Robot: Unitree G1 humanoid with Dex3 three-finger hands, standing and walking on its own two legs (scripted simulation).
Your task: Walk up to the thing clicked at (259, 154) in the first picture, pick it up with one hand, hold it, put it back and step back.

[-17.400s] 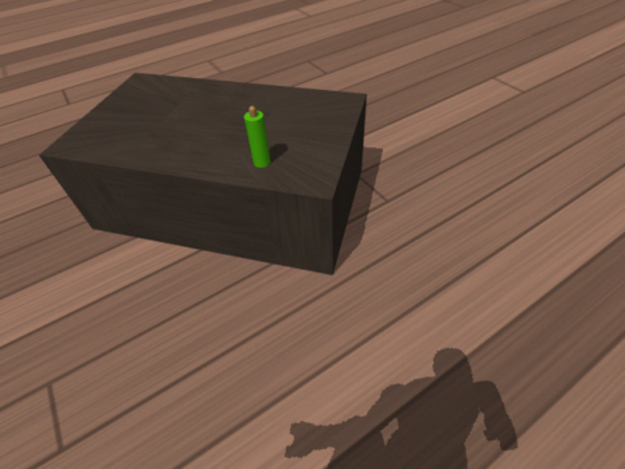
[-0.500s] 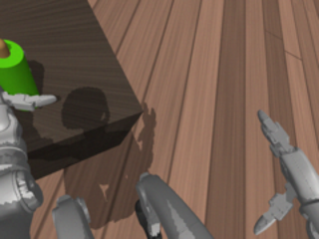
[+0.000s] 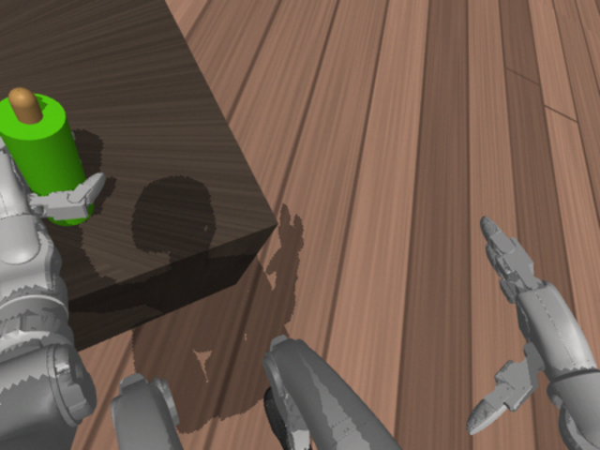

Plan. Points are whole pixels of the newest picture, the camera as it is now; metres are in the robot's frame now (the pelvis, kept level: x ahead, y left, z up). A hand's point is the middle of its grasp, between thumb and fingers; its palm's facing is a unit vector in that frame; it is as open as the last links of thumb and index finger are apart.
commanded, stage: settle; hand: left
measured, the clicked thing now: (49, 161) +0.53 +0.17 -0.03
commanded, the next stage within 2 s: lift in 0.88 s
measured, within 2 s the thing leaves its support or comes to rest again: neither
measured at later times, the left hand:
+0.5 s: hand (52, 152) +0.53 +0.16 -0.01, palm faces +0.13 -0.99 -0.03, open 8.2 cm
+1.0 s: hand (52, 136) +0.53 +0.16 +0.02, palm faces +0.12 -0.99 -0.03, open 8.2 cm
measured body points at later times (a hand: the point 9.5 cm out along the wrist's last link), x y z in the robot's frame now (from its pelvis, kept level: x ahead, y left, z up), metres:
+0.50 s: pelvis +0.00 +0.00 +0.03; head +0.18 +0.07 +0.43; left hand +0.51 +0.22 -0.01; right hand +0.19 -0.26 +0.11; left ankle +0.06 +0.13 -0.54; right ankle +0.03 -0.16 -0.54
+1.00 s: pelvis +0.01 -0.01 +0.05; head +0.18 +0.06 +0.46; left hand +0.51 +0.21 +0.02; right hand +0.20 -0.26 +0.11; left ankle +0.06 +0.13 -0.54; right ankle +0.03 -0.16 -0.54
